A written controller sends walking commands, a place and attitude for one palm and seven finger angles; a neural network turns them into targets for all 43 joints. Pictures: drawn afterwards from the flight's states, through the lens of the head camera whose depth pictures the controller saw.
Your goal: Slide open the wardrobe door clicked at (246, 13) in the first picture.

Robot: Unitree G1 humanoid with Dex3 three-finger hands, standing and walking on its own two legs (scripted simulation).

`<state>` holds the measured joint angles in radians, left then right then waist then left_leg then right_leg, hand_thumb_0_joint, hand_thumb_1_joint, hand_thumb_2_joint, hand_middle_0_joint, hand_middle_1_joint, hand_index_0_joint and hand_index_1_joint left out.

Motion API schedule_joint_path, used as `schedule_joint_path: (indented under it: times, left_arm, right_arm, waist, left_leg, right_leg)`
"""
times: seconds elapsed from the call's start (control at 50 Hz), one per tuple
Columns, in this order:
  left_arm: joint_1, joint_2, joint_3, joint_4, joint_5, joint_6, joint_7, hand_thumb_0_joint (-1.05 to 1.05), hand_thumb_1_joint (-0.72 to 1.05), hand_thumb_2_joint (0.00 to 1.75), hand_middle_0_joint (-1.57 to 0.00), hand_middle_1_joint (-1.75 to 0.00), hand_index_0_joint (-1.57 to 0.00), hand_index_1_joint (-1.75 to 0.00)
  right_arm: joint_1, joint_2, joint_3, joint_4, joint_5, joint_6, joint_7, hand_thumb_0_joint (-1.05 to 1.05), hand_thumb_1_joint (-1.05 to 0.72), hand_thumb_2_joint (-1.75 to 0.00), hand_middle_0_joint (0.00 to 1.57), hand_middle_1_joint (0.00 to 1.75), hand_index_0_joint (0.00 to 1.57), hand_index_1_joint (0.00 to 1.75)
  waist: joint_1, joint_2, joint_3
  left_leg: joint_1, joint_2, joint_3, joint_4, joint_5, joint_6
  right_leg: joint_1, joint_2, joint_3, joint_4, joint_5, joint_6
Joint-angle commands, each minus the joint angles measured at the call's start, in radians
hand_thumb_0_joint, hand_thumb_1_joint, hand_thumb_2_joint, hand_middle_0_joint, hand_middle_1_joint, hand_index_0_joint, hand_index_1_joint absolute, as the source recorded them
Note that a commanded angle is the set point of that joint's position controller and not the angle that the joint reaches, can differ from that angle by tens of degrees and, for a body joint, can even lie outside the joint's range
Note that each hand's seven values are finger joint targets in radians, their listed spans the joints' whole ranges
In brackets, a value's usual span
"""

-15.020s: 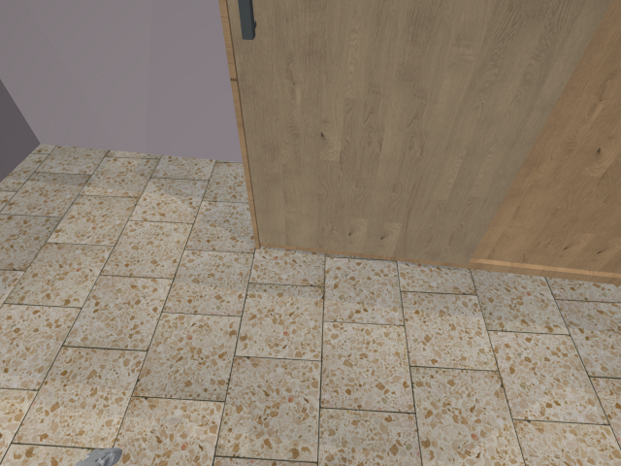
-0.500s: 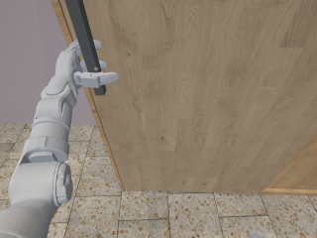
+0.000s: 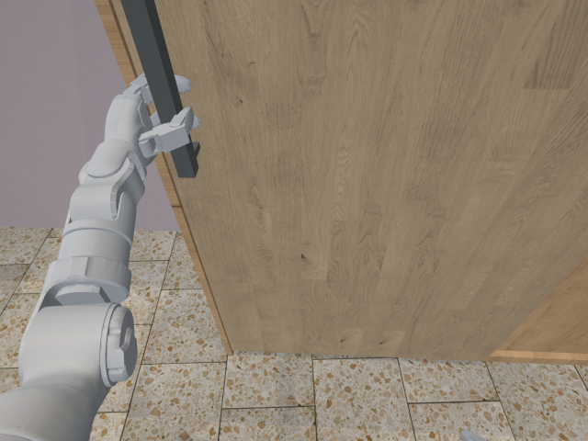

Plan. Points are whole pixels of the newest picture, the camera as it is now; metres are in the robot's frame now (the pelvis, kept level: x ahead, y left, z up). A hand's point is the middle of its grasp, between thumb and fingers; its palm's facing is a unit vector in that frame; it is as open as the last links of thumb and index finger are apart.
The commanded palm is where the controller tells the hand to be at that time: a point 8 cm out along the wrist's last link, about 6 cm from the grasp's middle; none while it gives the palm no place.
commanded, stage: grip the handle and tug to test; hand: left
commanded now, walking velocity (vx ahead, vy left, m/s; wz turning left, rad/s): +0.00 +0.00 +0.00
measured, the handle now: (170, 84) +0.51 +0.18 +0.25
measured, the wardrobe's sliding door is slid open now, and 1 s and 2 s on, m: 0.00 0.00 0.10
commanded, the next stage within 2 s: tug the door sideways, standing still in 0.60 s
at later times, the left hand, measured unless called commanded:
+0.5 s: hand (182, 129) +0.45 +0.16 +0.22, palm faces +0.02 -1.00 -0.01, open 6.2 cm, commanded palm +0.40 +0.20 +0.22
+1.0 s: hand (185, 127) +0.45 +0.15 +0.22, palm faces +0.04 -1.00 -0.01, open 6.1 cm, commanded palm +0.43 +0.17 +0.22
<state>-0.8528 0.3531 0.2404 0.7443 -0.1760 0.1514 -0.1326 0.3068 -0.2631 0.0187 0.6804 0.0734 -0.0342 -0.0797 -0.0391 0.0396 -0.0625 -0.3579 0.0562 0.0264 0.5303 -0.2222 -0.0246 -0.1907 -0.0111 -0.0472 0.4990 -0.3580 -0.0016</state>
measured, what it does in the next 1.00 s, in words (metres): stands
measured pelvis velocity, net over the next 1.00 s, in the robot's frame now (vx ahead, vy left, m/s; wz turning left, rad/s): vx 0.03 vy -0.01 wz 0.03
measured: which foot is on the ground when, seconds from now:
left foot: down 0.00-1.00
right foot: down 0.00-1.00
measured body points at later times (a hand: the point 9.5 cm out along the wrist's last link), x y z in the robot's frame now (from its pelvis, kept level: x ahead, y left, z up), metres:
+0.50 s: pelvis +0.01 +0.00 +0.00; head +0.01 -0.02 +0.45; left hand +0.44 +0.21 +0.22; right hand +0.12 -0.26 -0.11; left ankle +0.03 +0.14 -0.73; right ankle -0.06 -0.12 -0.73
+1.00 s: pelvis +0.03 -0.01 +0.00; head +0.03 -0.03 +0.45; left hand +0.44 +0.21 +0.23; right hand +0.19 -0.25 -0.10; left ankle +0.03 +0.14 -0.73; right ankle -0.06 -0.12 -0.73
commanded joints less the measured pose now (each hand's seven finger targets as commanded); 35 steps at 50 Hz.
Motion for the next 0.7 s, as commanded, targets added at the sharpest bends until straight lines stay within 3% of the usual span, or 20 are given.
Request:
schedule_joint_path:
  times: [0.0,0.04,0.06,0.08,0.12,0.16,0.18,0.26,0.32,0.36,0.42,0.46,0.5,0.56,0.58,0.62,0.66,0.68]
  left_arm:
    - [-0.537,0.157,-0.001,-0.275,-0.016,-0.076,-0.032,0.00,0.90,0.90,-0.45,-1.40,-0.45,-1.40]
    - [-0.538,0.136,-0.018,-0.259,-0.017,-0.070,-0.033,0.00,0.90,0.90,-0.45,-1.40,-0.45,-1.40]
    - [-0.518,0.163,0.003,-0.240,-0.016,-0.072,-0.030,0.00,0.90,0.90,-0.45,-1.40,-0.45,-1.40]
    - [-0.536,0.166,0.004,-0.265,-0.014,-0.074,-0.030,0.00,0.90,0.90,-0.45,-1.40,-0.45,-1.40]
    - [-0.548,0.140,-0.018,-0.253,-0.015,-0.070,-0.033,0.00,0.90,0.90,-0.45,-1.40,-0.45,-1.40]
    - [-0.529,0.133,-0.021,-0.256,-0.016,-0.072,-0.031,0.00,0.90,0.90,-0.45,-1.40,-0.45,-1.40]
    - [-0.521,0.177,0.020,-0.284,-0.017,-0.075,-0.029,0.00,0.90,0.90,-0.45,-1.40,-0.45,-1.40]
    - [-0.421,0.183,0.036,-0.298,-0.026,-0.067,-0.041,0.00,0.90,0.90,-0.45,-1.40,-0.45,-1.40]
    - [-0.405,0.144,0.009,-0.370,-0.031,-0.057,-0.048,0.00,0.90,0.90,-0.45,-1.40,-0.45,-1.40]
    - [-0.332,0.144,0.016,-0.391,-0.037,-0.046,-0.045,0.00,0.90,0.90,-0.45,-1.40,-0.45,-1.40]
    - [-0.324,0.109,-0.007,-0.442,-0.040,-0.016,-0.042,0.00,0.90,0.90,-0.45,-1.40,-0.45,-1.40]
    - [-0.279,0.139,0.021,-0.466,-0.040,0.001,-0.038,0.00,0.90,0.90,-0.45,-1.40,-0.45,-1.40]
    - [-0.271,0.106,-0.002,-0.536,-0.038,0.015,-0.039,0.00,0.90,0.90,-0.45,-1.40,-0.45,-1.40]
    - [-0.167,0.106,0.016,-0.582,-0.046,0.042,-0.036,0.00,0.90,0.90,-0.45,-1.40,-0.45,-1.40]
    - [-0.154,0.131,0.038,-0.605,-0.045,0.050,-0.034,0.00,0.90,0.90,-0.45,-1.40,-0.45,-1.40]
    - [-0.168,0.101,0.013,-0.628,-0.047,0.070,-0.035,0.00,0.90,0.90,-0.45,-1.40,-0.45,-1.40]
    - [-0.115,0.135,0.046,-0.648,-0.048,0.083,-0.032,0.00,0.90,0.90,-0.45,-1.40,-0.45,-1.40]
    - [-0.120,0.126,0.037,-0.653,-0.046,0.093,-0.032,0.00,0.90,0.90,-0.45,-1.40,-0.45,-1.40]
  right_arm:
    - [-0.048,-0.135,-0.052,-0.130,-0.004,-0.043,-0.015,0.00,-0.90,-0.90,0.20,0.30,0.20,0.30]
    - [-0.048,-0.132,-0.050,-0.130,-0.003,-0.042,-0.015,0.00,-0.90,-0.90,0.20,0.30,0.20,0.30]
    - [-0.041,-0.139,-0.053,-0.127,-0.005,-0.040,-0.018,0.00,-0.90,-0.90,0.20,0.30,0.20,0.30]
    - [-0.054,-0.137,-0.052,-0.131,-0.002,-0.040,-0.016,0.00,-0.90,-0.90,0.20,0.30,0.20,0.30]
    - [-0.052,-0.133,-0.051,-0.126,-0.002,-0.039,-0.017,0.00,-0.90,-0.90,0.20,0.30,0.20,0.30]
    - [-0.046,-0.134,-0.052,-0.130,-0.006,-0.039,-0.016,0.00,-0.90,-0.90,0.20,0.30,0.20,0.30]
    - [-0.052,-0.136,-0.054,-0.134,-0.004,-0.040,-0.015,0.00,-0.90,-0.90,0.20,0.30,0.20,0.30]
    - [-0.065,-0.135,-0.052,-0.151,-0.005,-0.031,-0.014,0.00,-0.90,-0.90,0.20,0.30,0.20,0.30]
    - [-0.090,-0.127,-0.050,-0.168,0.000,-0.028,-0.009,0.00,-0.90,-0.90,0.20,0.30,0.20,0.30]
    - [-0.097,-0.130,-0.051,-0.178,0.000,-0.025,-0.008,0.00,-0.90,-0.90,0.20,0.30,0.20,0.30]
    - [-0.111,-0.125,-0.050,-0.186,0.003,-0.021,-0.005,0.00,-0.90,-0.90,0.20,0.30,0.20,0.30]
    - [-0.114,-0.131,-0.050,-0.191,-0.001,-0.016,-0.007,0.00,-0.90,-0.90,0.20,0.30,0.20,0.30]
    - [-0.130,-0.122,-0.049,-0.200,0.001,-0.015,-0.002,0.00,-0.90,-0.90,0.20,0.30,0.20,0.30]
    - [-0.140,-0.121,-0.049,-0.211,-0.002,-0.008,0.001,0.00,-0.90,-0.90,0.20,0.30,0.20,0.30]
    - [-0.147,-0.121,-0.049,-0.212,0.000,-0.005,0.001,0.00,-0.90,-0.90,0.20,0.30,0.20,0.30]
    - [-0.153,-0.117,-0.047,-0.213,-0.001,-0.002,0.001,0.00,-0.90,-0.90,0.20,0.30,0.20,0.30]
    - [-0.159,-0.122,-0.047,-0.220,-0.003,0.002,-0.001,0.00,-0.90,-0.90,0.20,0.30,0.20,0.30]
    - [-0.164,-0.118,-0.045,-0.220,-0.001,0.005,-0.002,0.00,-0.90,-0.90,0.20,0.30,0.20,0.30]
  waist:
    - [-0.019,-0.014,-0.330]
    - [-0.024,-0.008,-0.309]
    - [-0.021,-0.055,-0.307]
    - [-0.018,-0.017,-0.316]
    - [-0.028,-0.023,-0.300]
    - [-0.023,-0.020,-0.317]
    - [-0.012,-0.019,-0.343]
    - [0.007,-0.047,-0.344]
    - [0.008,-0.019,-0.342]
    - [0.021,-0.037,-0.346]
    - [0.016,-0.018,-0.327]
    - [0.029,-0.041,-0.343]
    - [0.028,-0.007,-0.359]
    - [0.044,-0.025,-0.365]
    - [0.046,-0.034,-0.367]
    - [0.037,-0.039,-0.349]
    - [0.052,-0.051,-0.362]
    - [0.047,-0.050,-0.349]
  left_leg:
    - [0.348,-0.051,-0.017,0.004,0.327,0.069]
    - [0.343,-0.051,-0.017,0.003,0.306,0.067]
    - [0.328,-0.051,-0.018,0.004,0.310,0.072]
    - [0.339,-0.051,-0.012,0.003,0.314,0.071]
    - [0.342,-0.051,-0.016,0.004,0.311,0.069]
    - [0.349,-0.053,-0.016,0.009,0.329,0.072]
    - [0.352,-0.052,-0.017,0.007,0.337,0.071]
    - [0.330,-0.058,-0.007,0.008,0.368,0.075]
    - [0.352,-0.055,-0.004,0.004,0.385,0.072]
    - [0.348,-0.055,-0.003,0.004,0.401,0.073]
    - [0.364,-0.051,-0.006,-0.001,0.406,0.071]
    - [0.358,-0.055,-0.003,0.001,0.426,0.074]
    - [0.383,-0.053,-0.004,0.003,0.468,0.072]
    - [0.384,-0.055,0.002,0.008,0.518,0.075]
    - [0.382,-0.049,0.001,0.003,0.522,0.073]
    - [0.382,-0.051,0.002,0.004,0.524,0.073]
    - [0.379,-0.053,0.008,0.005,0.541,0.077]
    - [0.376,-0.052,0.008,0.001,0.542,0.077]
  right_leg:
    - [-0.076,0.038,-0.003,-0.052,0.489,-0.011]
    - [-0.094,0.039,-0.004,-0.056,0.467,-0.011]
    - [-0.068,0.038,-0.005,-0.059,0.469,-0.011]
    - [-0.079,0.037,0.002,-0.056,0.483,-0.010]
    - [-0.095,0.038,-0.002,-0.057,0.477,-0.009]
    - [-0.079,0.038,-0.003,-0.055,0.483,-0.012]
    - [-0.067,0.037,0.001,-0.052,0.502,-0.011]
    - [-0.011,0.034,-0.003,-0.047,0.554,-0.011]
    - [-0.020,0.036,-0.003,-0.043,0.574,-0.010]
    - [0.008,0.037,-0.007,-0.044,0.578,-0.011]
    - [-0.019,0.040,-0.009,-0.045,0.577,-0.010]
    - [0.018,0.039,-0.011,-0.044,0.601,-0.011]
    - [0.014,0.038,-0.010,-0.036,0.633,-0.011]
    - [0.047,0.038,-0.015,-0.033,0.680,-0.009]
    - [0.048,0.036,-0.015,-0.030,0.690,-0.007]
    - [0.041,0.037,-0.016,-0.031,0.703,-0.005]
    - [0.070,0.035,-0.014,-0.032,0.726,-0.005]
    - [0.063,0.034,-0.013,-0.030,0.735,-0.003]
